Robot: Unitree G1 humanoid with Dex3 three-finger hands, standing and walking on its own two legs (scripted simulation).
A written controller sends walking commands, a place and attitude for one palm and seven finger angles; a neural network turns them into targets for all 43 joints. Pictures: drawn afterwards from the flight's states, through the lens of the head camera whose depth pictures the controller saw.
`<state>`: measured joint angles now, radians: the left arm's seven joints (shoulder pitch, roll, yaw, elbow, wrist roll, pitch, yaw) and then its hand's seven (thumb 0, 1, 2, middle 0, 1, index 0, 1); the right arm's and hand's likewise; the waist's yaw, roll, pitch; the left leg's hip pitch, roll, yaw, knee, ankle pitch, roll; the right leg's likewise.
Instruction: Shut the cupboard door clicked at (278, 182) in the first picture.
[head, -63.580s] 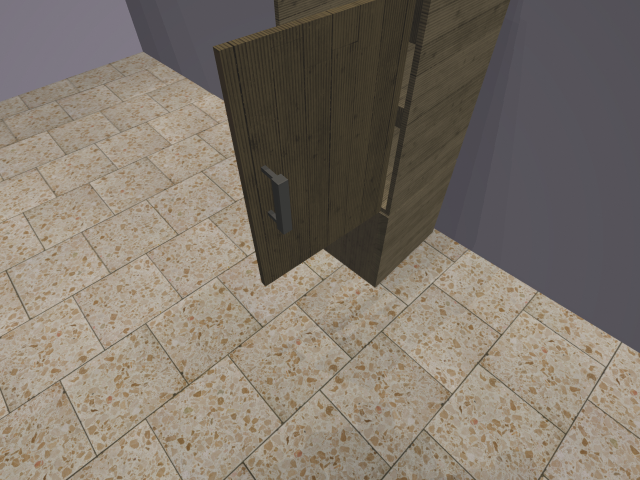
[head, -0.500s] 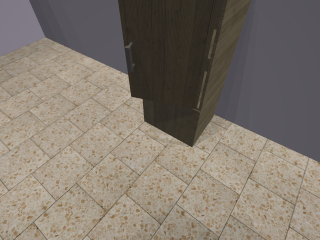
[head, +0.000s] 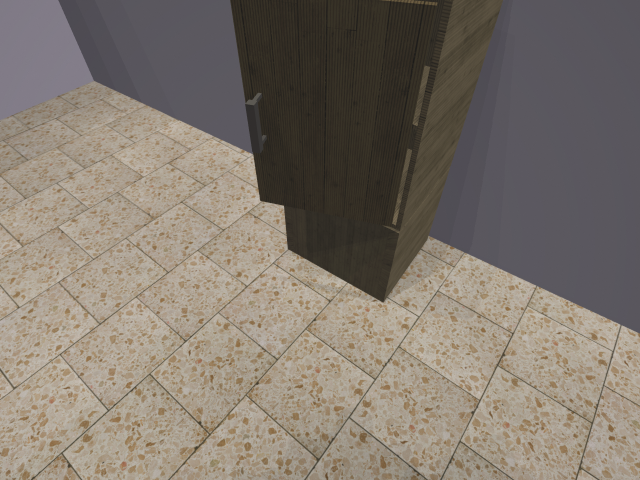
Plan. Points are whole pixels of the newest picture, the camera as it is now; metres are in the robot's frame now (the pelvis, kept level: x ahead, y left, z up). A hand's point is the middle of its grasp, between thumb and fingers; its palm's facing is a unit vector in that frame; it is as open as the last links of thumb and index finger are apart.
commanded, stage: walk to a spot facing it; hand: left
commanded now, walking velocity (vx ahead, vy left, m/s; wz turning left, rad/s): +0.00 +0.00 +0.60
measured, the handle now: (258, 123) +0.92 +0.21 -0.05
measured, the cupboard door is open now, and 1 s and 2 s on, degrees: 20 20 20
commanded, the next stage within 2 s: turn to face it in 1.70 s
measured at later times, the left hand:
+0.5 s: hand out of the picture -0.01 +0.24 -0.19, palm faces +0.26 -0.93 -0.25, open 7.4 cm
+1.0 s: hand out of the picture -0.06 +0.21 -0.18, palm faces +0.57 -0.78 -0.26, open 7.4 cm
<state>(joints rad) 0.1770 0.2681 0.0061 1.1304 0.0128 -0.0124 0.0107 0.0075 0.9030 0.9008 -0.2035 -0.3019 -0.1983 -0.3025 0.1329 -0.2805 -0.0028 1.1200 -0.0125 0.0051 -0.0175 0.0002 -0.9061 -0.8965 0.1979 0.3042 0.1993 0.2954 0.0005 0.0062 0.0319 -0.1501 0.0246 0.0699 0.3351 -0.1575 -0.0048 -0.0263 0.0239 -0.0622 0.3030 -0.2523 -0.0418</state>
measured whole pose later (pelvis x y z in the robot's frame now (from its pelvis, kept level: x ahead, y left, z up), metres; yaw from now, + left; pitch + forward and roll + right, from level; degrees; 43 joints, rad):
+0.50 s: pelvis -0.01 +0.03 -0.02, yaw +15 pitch +0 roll +0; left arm 0.20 0.22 0.07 0.96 0.02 0.06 0.02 0.01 0.90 0.90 -0.20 -0.30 -0.20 -0.30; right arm 0.23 -0.18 -0.04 0.97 -0.03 0.04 0.00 0.00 -0.91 -0.90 0.20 0.30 0.20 0.30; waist -0.02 -0.01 0.12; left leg -0.38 -0.02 0.03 0.62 -0.25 0.04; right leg -0.42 -0.06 -0.03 1.07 -0.50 0.03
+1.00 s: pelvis +0.00 +0.00 -0.02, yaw +36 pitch +0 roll +1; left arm 0.21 0.22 0.05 0.88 0.03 0.01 0.02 0.01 0.90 0.90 -0.21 -0.30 -0.20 -0.30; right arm 0.16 -0.26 -0.08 0.90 -0.02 0.07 0.03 0.00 -0.91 -0.90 0.19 0.30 0.19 0.29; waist -0.02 -0.03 0.12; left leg -0.36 0.02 0.06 0.72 -0.40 -0.04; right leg -0.23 -0.15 -0.18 0.62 -0.38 0.04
